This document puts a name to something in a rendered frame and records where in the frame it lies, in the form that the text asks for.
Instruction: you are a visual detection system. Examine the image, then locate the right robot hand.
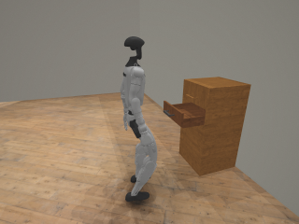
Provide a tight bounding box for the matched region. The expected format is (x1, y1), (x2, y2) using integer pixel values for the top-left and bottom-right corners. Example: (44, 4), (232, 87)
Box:
(140, 133), (156, 156)

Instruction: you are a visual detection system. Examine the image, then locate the robot left forearm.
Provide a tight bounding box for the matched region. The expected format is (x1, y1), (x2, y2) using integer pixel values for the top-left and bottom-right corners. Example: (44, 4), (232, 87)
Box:
(121, 94), (130, 115)

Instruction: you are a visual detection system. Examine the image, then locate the right robot foot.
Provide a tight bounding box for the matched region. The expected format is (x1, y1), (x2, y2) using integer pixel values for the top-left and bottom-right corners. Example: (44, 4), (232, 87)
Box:
(125, 191), (150, 202)

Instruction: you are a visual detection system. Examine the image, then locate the left robot upper arm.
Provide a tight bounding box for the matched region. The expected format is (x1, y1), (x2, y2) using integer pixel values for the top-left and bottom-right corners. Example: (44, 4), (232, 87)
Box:
(120, 79), (125, 95)

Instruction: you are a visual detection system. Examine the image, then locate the drawer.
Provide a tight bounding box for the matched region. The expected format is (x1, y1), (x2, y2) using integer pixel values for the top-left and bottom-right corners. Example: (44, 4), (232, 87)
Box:
(164, 101), (206, 129)

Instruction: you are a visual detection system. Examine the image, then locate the robot head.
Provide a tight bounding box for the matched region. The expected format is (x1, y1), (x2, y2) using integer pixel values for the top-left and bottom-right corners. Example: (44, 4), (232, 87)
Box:
(124, 36), (145, 67)

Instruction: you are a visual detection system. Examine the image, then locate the left robot hand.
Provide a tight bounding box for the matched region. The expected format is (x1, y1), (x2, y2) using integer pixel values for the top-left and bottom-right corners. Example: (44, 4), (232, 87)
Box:
(123, 114), (128, 131)

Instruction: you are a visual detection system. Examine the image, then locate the robot right forearm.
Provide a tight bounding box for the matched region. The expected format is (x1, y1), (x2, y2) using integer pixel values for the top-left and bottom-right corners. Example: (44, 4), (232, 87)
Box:
(131, 98), (149, 134)

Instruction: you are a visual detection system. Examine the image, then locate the cabinet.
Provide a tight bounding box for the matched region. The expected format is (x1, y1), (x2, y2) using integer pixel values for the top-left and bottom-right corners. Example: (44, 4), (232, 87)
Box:
(179, 77), (251, 176)

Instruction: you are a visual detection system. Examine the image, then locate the right robot upper arm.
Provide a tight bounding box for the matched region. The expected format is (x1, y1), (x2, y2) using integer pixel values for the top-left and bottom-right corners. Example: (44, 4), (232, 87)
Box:
(128, 66), (145, 105)

